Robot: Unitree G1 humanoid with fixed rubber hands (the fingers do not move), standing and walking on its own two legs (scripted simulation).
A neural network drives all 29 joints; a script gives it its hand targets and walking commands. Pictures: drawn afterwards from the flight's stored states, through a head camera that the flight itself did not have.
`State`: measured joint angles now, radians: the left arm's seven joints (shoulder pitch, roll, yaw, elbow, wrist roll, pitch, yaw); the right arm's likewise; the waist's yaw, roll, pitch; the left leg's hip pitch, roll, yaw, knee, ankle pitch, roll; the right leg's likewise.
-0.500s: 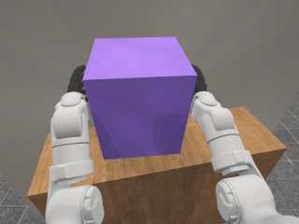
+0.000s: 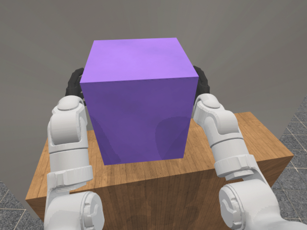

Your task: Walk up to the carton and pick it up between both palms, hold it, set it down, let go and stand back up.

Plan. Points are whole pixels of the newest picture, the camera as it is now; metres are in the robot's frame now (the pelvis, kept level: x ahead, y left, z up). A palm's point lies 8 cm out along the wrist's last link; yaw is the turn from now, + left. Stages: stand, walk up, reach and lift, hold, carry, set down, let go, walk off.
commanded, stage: hold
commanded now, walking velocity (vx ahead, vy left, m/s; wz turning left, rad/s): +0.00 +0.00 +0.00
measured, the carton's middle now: (140, 101) +0.39 +0.01 +0.21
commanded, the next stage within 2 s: none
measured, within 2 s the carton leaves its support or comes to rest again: neither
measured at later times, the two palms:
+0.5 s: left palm (75, 99) +0.36 +0.15 +0.24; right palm (201, 98) +0.36 -0.14 +0.23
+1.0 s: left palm (75, 100) +0.36 +0.15 +0.24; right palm (201, 99) +0.36 -0.15 +0.22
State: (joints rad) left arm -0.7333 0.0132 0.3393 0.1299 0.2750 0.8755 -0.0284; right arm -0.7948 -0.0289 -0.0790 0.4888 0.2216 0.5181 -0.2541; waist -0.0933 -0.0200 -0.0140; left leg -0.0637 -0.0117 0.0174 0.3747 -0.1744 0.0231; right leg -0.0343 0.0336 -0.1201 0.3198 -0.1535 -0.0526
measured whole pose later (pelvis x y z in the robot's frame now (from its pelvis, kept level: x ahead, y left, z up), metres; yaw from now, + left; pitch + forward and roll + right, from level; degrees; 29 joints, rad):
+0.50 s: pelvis +0.00 +0.01 +0.00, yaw -1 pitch -9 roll -1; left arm -0.74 0.00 0.33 0.12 0.29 0.88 -0.02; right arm -0.79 -0.04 -0.08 0.49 0.22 0.51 -0.24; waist -0.09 -0.01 -0.01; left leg -0.05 -0.01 0.03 0.38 -0.18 0.03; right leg -0.02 0.03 -0.10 0.32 -0.15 -0.05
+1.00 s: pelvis +0.00 +0.01 +0.00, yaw -1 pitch -9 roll -1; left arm -0.73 0.00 0.33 0.12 0.29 0.88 -0.01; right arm -0.78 -0.04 -0.07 0.51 0.23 0.50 -0.24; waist -0.09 -0.01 -0.01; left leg -0.05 -0.01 0.03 0.38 -0.18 0.03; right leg -0.02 0.03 -0.11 0.32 -0.15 -0.05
